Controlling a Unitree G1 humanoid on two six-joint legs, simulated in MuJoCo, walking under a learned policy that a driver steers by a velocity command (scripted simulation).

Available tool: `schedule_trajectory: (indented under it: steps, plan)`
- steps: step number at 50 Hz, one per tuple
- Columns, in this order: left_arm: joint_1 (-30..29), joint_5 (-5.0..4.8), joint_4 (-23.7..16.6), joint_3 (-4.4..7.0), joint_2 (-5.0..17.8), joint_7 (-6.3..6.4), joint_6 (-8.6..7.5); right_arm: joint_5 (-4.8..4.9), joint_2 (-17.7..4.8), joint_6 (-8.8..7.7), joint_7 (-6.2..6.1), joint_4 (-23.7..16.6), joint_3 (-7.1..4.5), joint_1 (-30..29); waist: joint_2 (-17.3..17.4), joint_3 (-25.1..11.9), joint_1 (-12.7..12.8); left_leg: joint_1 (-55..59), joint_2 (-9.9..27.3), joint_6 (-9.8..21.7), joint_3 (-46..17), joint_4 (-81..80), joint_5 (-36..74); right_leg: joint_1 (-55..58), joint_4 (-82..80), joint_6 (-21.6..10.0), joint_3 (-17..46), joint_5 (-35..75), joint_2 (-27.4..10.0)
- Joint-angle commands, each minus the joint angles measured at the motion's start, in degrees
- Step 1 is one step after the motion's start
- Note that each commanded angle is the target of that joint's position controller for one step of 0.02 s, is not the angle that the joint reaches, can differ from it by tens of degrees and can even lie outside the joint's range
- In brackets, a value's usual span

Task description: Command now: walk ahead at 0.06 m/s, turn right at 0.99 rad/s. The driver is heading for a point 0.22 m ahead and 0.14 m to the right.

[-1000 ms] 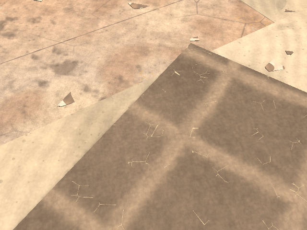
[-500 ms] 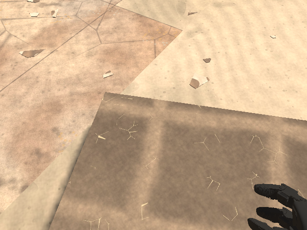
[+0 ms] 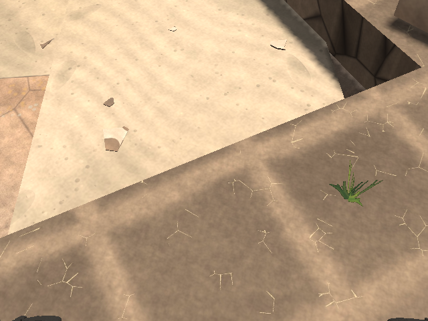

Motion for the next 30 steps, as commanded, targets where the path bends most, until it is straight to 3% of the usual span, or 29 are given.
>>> schedule_trajectory:
  steps: [1,5,7,8,9,10,11,12,13,14,15,17,20,24,26,27,28,29,30]
  plan:
    - [3.16,0.18,-3.2,0.53,3.43,-0.38,-0.36,0.47,-10.12,-0.6,0.04,-3.9,-3.1,-3.29,7.28,-15.32,1.13,10.87,17.65,12.48,-11.52,-8.92,2.47,4.14,-5.48,-1.06,-0.58,3.41,-3.16]
    - [4.25,0.12,-1.88,1.31,4.91,-0.88,0.4,1.36,-11.62,-0.02,0.71,-3.01,-3.9,-4.5,9.93,-13.96,2.08,6.33,17.56,9.26,-3.9,-8.47,-5.92,13.99,-17.61,-3.69,-5.15,5.75,-1.39]
    - [8.22,-0.01,0.19,2.09,4.89,-0.94,0.77,2.07,-10.35,0.43,0.78,-2.08,-3.77,-4.0,8.64,-14.14,4.03,3.96,17.14,5.8,-0.29,-3.86,-11.07,21.44,-27.66,-6.25,-7.52,8.8,1.0]
    - [11.96,0.21,1.87,2.93,5.97,-0.62,0.82,2.29,-8.0,0.87,0.82,-1.07,-3.19,-1.44,4.81,-13.38,4.72,-1.96,14.78,2.35,1.92,3.32,-16.29,28.41,-33.37,-8.73,-4.65,8.71,2.06]
    - [14.68,0.44,1.96,4.27,11.01,0.22,0.6,1.83,-4.94,1.51,1.38,-0.83,-2.32,0.62,-11.2,-8.59,4.52,-16.54,7.76,-4.26,7.94,22.39,-27.89,33.64,-44.51,-15.14,15.43,16.13,-9.77]
    - [9.8,2.58,-1.1,4.51,16.14,0.42,-0.54,0.72,-5.02,1.06,1.12,-4.89,-2.3,-3.03,-17.23,-8.62,3.26,-27.71,1.52,-6.32,-0.8,34.72,-34.88,28.9,-46.55,-25.06,31.29,22.2,-19.39]
    - [7.53,3.87,-1.77,3.91,13.12,0.16,-1.84,1.32,-7.78,0.83,0.6,-5.63,-2.84,-7.31,-11.14,-9.72,5.49,-26.45,2.38,-5.08,-6.26,40.44,-30.82,25.04,-48.87,-24.82,28.21,16.62,-17.76]
    - [4.54,3.41,-1.67,3.04,10.97,0.29,-2.67,1.87,-8.62,0.89,0.19,-4.93,-3.25,-5.98,-9.49,-8.78,3.18,-24.93,3.34,-3.94,-7.17,40.9,-24.0,22.84,-48.87,-20.8,23.11,13.4,-14.75]
    - [1.43,2.39,-1.9,2.19,8.28,0.52,-2.95,1.29,-8.5,1.17,-0.36,-2.99,-3.45,-3.27,-7.43,-9.59,1.57,-22.94,4.0,-4.3,-7.02,41.01,-19.32,21.97,-47.53,-17.63,19.18,13.05,-12.2]
    - [-0.37,1.82,-1.92,1.22,6.23,0.72,-3.06,0.61,-8.43,1.49,-0.5,-1.71,-3.51,-1.03,-7.95,-10.13,0.64,-19.75,3.55,-5.4,-6.19,42.72,-15.9,20.04,-46.41,-16.67,15.73,18.32,-10.55]
    - [-0.62,1.98,-1.92,0.43,4.81,1.04,-3.14,0.68,-8.3,1.59,-0.27,-1.3,-3.51,0.28,-8.08,-11.18,-0.07,-16.15,3.07,-6.12,-5.71,44.65,-13.72,18.37,-45.81,-16.38,13.29,22.49,-9.05]
    - [0.28,2.33,-1.45,-0.34,3.53,1.3,-3.19,1.35,-7.2,1.46,0.16,-1.18,-3.04,0.77,-6.53,-12.48,0.11,-13.3,2.51,-6.77,-5.15,43.45,-11.44,19.45,-44.64,-16.58,10.7,27.3,-7.83]
    - [2.13,2.01,-0.38,-0.38,3.67,1.46,-2.88,1.56,-4.11,1.32,0.77,-2.27,-1.28,-2.25,-6.93,-11.75,2.06,-11.3,3.15,-6.77,-5.37,29.72,-11.75,23.7,-43.0,-16.45,10.49,28.07,-7.3]
    - [3.26,2.14,0.76,-0.29,4.18,0.54,-2.36,2.17,-4.56,1.15,1.78,-2.46,-0.77,-2.44,-8.24,-10.77,3.76,-3.19,2.68,-5.63,-4.76,18.72,-18.12,22.38,-41.27,-18.65,14.39,28.29,-9.22]
    - [2.27,1.48,1.4,-0.79,2.96,0.23,-2.3,2.29,-4.26,0.85,2.1,-1.79,-0.63,-0.9,-7.43,-9.91,2.49,1.59,2.17,-4.61,-4.3,9.73,-14.74,21.25,-39.54,-18.0,15.56,29.08,-8.43]
    - [1.94,0.96,1.92,-1.21,1.86,0.23,-2.39,1.81,-3.58,0.49,2.25,-1.15,-0.35,0.67,-6.12,-9.52,0.75,6.72,2.2,-3.66,-4.22,0.25,-5.66,19.5,-38.88,-16.16,15.29,27.49,-7.09]
    - [3.74,1.46,2.43,-1.7,0.4,0.28,-2.95,0.71,-5.04,0.14,2.09,-0.99,-0.37,1.66,-3.71,-10.74,1.03,13.14,5.28,-2.45,-7.77,-2.51,4.45,17.05,-38.16,-12.97,14.91,22.43,-4.91]
    - [6.82,2.72,2.47,-1.67,0.1,0.1,-3.71,-0.16,-10.1,-0.04,1.76,-1.46,-1.31,2.16,4.92,-12.51,4.0,17.44,11.75,0.6,-12.74,1.12,19.06,14.12,-33.78,-9.73,10.77,14.58,-0.02]
    - [7.98,2.4,3.5,-1.72,-0.76,0.1,-4.04,-0.22,-7.81,-0.17,2.1,-0.67,-0.75,-0.03,10.83,-13.17,5.55,12.71,12.67,4.8,-13.88,1.11,12.9,16.77,-35.55,-6.93,6.38,9.74,2.4]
